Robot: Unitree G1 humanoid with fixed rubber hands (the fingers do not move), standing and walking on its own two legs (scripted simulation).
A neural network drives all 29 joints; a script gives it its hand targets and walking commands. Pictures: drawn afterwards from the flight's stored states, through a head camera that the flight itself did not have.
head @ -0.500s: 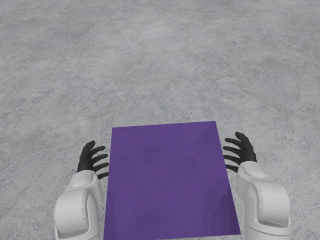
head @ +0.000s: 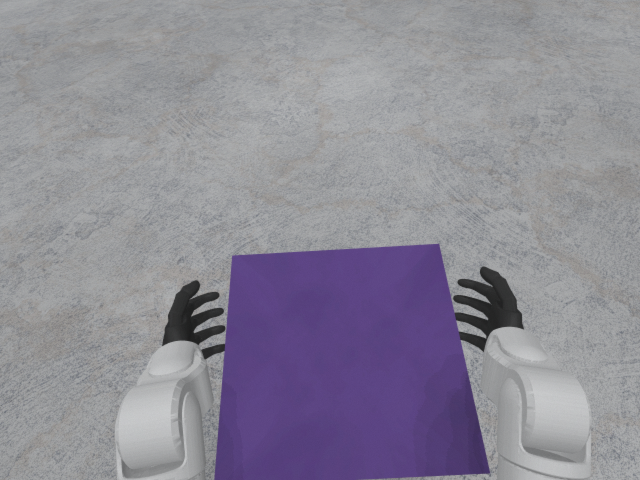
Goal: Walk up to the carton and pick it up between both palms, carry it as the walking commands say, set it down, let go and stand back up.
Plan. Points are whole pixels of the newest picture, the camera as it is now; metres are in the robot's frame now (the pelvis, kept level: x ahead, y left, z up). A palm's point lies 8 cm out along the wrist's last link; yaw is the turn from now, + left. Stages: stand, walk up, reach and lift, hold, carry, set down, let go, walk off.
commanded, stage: carry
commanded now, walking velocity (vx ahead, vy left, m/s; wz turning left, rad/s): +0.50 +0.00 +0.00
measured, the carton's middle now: (341, 362) +0.27 +0.00 -0.02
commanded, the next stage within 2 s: none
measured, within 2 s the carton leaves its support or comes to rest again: neither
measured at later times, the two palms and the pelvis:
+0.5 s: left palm (243, 143) +0.60 +0.15 +0.09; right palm (459, 146) +0.55 -0.19 +0.10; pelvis +0.33 +0.01 +0.01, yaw -5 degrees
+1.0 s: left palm (276, 49) +0.89 +0.11 +0.10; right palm (440, 41) +0.90 -0.23 +0.10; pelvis +0.65 -0.06 +0.00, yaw -1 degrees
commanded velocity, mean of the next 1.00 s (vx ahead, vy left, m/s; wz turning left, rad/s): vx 0.50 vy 0.00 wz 0.00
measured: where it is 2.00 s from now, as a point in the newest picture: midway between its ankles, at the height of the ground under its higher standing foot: (359, 212)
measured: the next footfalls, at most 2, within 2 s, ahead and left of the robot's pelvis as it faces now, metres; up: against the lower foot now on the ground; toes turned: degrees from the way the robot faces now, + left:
left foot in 0.28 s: +0.33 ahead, +0.12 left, +0.00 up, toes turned +9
right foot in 0.66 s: +0.59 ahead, -0.14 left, +0.00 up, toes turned -14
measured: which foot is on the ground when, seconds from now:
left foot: up 0.00-0.26, down 0.28-0.68, up 0.70-1.00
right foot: down 0.00-0.30, up 0.32-0.64, down 0.66-1.00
